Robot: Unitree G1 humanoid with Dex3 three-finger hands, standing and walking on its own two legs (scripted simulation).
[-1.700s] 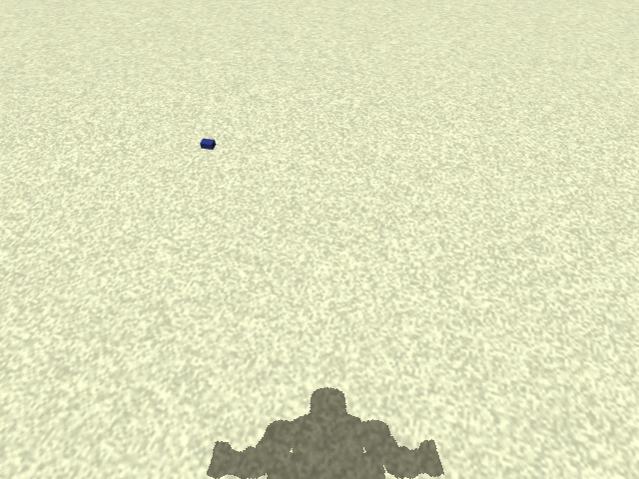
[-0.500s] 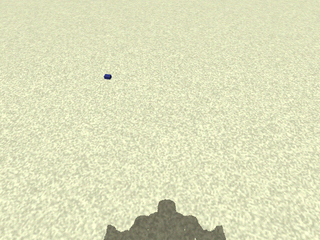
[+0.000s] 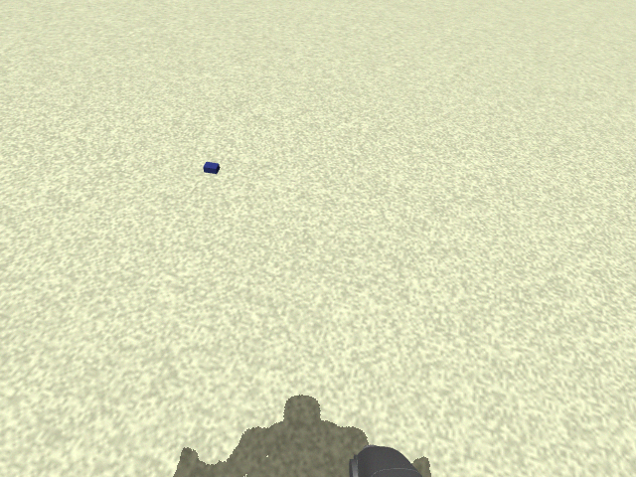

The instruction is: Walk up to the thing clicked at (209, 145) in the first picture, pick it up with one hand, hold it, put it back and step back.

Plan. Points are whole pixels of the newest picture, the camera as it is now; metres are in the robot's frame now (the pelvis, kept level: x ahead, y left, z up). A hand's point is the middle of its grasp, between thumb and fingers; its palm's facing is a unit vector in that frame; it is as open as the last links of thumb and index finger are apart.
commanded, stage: walk up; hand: left
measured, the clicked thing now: (211, 167) +1.57 +0.42 -0.76
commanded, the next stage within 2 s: none
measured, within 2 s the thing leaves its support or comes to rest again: neither
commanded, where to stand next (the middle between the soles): +1.19 +0.19 m, yaw -2 degrees
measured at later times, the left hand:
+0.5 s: hand (153, 331) +0.36 +0.26 -0.13, palm faces -0.01 -0.93 -0.37, open 7.4 cm
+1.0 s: hand (131, 231) +0.60 +0.37 -0.15, palm faces -0.09 -0.93 -0.35, open 7.4 cm
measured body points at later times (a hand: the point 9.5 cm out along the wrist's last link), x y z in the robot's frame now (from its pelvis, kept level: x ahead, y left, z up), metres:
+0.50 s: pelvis +0.28 +0.00 +0.00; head +0.30 -0.01 +0.45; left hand +0.36 +0.31 -0.10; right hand +0.37 -0.32 -0.12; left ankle +0.29 +0.16 -0.66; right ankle +0.29 -0.11 -0.74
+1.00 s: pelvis +0.53 +0.09 +0.00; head +0.55 +0.11 +0.45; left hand +0.61 +0.42 -0.12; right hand +0.56 -0.22 -0.10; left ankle +0.52 +0.18 -0.74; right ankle +0.61 -0.06 -0.68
